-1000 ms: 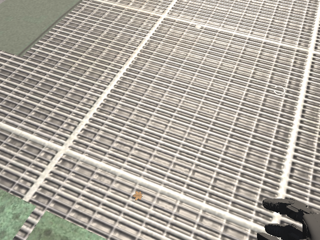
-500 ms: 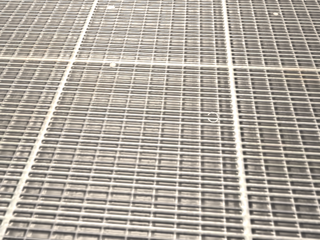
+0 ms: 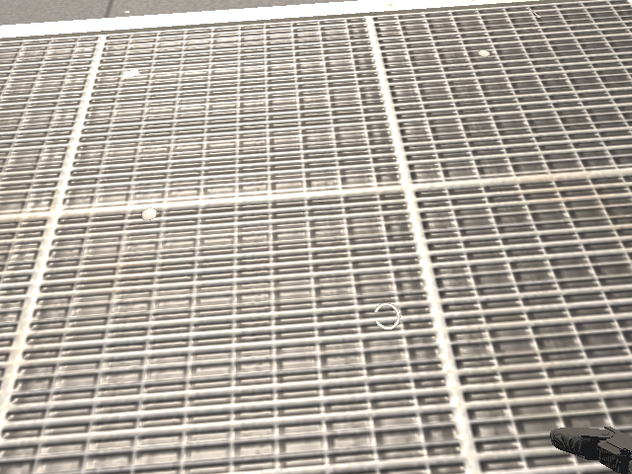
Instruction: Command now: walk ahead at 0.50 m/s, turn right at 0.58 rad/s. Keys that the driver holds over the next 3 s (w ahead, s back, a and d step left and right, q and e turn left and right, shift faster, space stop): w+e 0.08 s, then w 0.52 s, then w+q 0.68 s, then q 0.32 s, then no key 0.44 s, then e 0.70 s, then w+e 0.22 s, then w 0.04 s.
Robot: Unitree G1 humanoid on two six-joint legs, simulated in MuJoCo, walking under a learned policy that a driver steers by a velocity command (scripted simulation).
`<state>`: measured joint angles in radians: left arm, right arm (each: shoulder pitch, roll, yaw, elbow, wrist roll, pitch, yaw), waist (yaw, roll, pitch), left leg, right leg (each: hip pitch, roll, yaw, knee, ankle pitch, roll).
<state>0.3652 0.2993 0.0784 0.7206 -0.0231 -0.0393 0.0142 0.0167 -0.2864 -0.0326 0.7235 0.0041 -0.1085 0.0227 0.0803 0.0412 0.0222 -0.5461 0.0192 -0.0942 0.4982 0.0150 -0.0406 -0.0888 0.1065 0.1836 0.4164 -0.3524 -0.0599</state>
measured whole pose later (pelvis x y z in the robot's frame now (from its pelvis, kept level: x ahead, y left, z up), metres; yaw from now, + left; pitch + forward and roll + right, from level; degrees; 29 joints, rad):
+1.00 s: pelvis +0.52 -0.06 +0.00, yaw +1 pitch +1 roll -2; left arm 0.34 0.27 0.07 0.83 0.00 -0.08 0.01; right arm 0.11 -0.27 -0.04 0.77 0.02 -0.04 0.05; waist 0.07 0.04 0.02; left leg -0.65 0.08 -0.02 0.66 0.04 0.02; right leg 0.08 0.04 -0.21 0.20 -0.31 -0.02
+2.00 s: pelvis +0.89 +0.00 +0.00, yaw +28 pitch -1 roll -1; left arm 0.16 0.26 0.03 0.80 0.02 -0.01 -0.01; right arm 0.21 -0.25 -0.03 0.70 -0.03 0.05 -0.01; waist 0.03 -0.02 0.03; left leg -0.26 0.00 -0.04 0.55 -0.28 0.01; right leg -0.31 -0.02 -0.04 0.49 -0.19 0.02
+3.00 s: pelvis +0.93 +0.04 +0.01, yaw -1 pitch +2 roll -1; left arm 0.21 0.32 0.10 0.72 -0.02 0.02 -0.01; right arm 0.31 -0.26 -0.07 0.69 -0.01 -0.05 -0.04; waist -0.04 -0.02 -0.03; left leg -0.13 0.04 0.08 0.32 -0.23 0.01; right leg -0.57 -0.04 0.04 0.99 -0.25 0.07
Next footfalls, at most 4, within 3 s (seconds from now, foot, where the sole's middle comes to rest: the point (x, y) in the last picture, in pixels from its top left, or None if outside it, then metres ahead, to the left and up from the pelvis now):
0.04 left None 0.20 0.13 -0.77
0.56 right None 0.44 -0.16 -0.77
1.10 left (341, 348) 0.75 0.06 -0.77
1.54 right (396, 253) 1.03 -0.07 -0.77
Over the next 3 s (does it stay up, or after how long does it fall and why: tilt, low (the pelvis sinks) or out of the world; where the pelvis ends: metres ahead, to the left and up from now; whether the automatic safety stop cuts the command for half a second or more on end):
stays up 0.93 0.04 0.01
